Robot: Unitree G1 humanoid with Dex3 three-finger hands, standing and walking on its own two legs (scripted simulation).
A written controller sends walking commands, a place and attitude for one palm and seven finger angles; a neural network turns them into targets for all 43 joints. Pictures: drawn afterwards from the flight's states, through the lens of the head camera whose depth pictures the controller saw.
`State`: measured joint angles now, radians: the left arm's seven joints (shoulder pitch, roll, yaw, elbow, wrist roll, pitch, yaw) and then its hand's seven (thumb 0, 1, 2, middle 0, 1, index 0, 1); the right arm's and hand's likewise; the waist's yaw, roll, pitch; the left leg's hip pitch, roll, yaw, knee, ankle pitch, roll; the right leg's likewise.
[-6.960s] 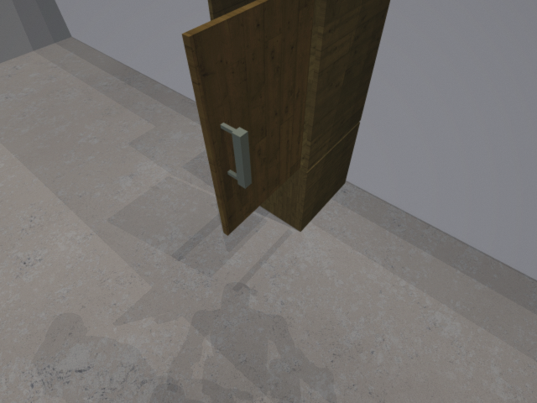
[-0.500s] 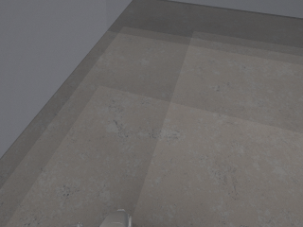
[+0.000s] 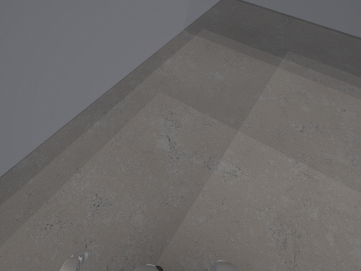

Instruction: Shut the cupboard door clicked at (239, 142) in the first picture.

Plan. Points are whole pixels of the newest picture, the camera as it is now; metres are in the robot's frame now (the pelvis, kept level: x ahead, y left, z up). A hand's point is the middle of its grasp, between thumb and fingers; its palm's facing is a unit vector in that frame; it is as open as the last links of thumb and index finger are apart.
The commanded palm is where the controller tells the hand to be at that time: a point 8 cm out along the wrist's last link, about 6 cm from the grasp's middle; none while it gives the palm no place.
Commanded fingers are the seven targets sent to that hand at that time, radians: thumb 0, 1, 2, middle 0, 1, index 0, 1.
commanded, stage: walk to a spot facing it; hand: left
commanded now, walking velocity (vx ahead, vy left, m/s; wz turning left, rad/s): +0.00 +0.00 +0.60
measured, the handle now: out of the picture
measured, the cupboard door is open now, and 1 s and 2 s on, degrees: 90 90 90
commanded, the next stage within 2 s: none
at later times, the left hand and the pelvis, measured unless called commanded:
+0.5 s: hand out of the picture -0.03 +0.18 -0.18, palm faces +0.36 -0.90 -0.24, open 7.3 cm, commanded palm none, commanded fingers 0.00 0.90 0.90 -0.20 -0.30 -0.20 -0.30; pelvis +0.00 -0.03 -0.01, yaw +21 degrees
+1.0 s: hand out of the picture +0.01 +0.20 -0.16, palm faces +0.54 -0.80 -0.26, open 7.4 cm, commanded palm none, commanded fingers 0.00 0.90 0.90 -0.20 -0.30 -0.20 -0.30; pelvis +0.02 -0.05 +0.00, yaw +36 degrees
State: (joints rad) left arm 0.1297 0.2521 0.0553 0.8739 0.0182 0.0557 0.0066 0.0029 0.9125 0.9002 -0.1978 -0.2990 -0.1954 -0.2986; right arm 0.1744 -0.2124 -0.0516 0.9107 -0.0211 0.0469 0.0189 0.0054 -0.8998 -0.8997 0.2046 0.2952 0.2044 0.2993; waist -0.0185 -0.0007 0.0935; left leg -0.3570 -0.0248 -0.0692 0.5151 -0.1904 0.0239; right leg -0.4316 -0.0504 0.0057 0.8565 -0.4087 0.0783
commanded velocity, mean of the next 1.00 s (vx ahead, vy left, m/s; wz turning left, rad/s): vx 0.00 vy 0.00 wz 0.60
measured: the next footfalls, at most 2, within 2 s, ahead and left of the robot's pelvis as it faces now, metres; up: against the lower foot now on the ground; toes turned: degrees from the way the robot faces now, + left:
right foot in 0.08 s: +0.03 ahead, -0.14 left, +0.00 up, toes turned +3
left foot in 0.52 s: +0.01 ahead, +0.09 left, +0.00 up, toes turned +27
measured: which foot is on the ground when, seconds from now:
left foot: down 0.00-0.08, up 0.10-0.50, down 0.52-1.00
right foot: up 0.00-0.06, down 0.08-0.52, up 0.54-1.00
